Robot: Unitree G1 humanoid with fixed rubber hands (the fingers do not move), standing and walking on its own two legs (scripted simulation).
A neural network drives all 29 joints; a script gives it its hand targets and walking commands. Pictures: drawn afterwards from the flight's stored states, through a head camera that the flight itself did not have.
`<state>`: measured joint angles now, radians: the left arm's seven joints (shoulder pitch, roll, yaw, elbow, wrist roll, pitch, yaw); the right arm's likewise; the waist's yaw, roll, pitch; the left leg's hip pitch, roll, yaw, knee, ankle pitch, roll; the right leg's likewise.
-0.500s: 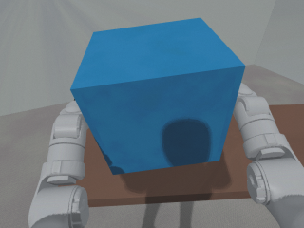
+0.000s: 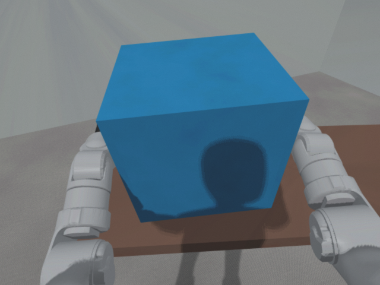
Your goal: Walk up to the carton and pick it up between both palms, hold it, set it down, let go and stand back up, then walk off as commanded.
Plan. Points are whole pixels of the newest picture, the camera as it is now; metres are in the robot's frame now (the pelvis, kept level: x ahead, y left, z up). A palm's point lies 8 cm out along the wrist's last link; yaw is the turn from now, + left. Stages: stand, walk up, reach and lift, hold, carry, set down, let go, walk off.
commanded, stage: set down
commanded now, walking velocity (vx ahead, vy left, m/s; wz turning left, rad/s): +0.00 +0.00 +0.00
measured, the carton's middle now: (197, 127) +0.40 -0.01 +0.20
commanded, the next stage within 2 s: none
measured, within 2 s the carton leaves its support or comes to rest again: neither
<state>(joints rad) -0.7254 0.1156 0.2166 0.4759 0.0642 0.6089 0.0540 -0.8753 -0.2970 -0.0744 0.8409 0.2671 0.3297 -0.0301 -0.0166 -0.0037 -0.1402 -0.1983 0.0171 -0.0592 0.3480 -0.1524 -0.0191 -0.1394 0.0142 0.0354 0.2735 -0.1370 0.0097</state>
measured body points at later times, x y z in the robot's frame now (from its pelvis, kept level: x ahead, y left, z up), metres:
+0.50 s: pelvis +0.01 +0.00 +0.00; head -0.02 +0.01 +0.45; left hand +0.41 +0.17 +0.16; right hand +0.43 -0.21 +0.19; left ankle +0.02 +0.13 -0.75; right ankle +0.01 -0.13 -0.75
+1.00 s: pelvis +0.02 +0.00 +0.00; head +0.00 +0.00 +0.45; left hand +0.41 +0.17 +0.13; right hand +0.43 -0.21 +0.16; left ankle +0.02 +0.13 -0.75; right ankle +0.01 -0.13 -0.75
